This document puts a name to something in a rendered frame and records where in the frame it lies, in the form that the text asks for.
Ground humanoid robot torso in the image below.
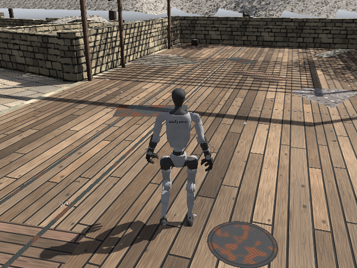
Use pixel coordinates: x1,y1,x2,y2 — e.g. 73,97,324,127
166,110,191,168

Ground right robot upper arm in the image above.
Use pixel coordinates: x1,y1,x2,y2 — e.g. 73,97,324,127
190,112,205,144

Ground robot left hand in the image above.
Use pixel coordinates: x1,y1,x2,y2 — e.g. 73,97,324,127
146,153,158,164

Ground left robot upper arm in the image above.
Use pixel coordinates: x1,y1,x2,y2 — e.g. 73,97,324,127
151,112,167,143

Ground robot left forearm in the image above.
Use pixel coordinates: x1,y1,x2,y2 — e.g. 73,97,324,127
147,135,157,155

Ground robot right hand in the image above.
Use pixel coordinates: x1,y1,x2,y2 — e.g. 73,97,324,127
201,158,214,171

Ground robot right forearm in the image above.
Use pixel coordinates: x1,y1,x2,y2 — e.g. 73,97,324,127
200,135,212,160

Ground right robot foot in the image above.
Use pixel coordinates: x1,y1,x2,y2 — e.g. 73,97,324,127
186,213,194,227

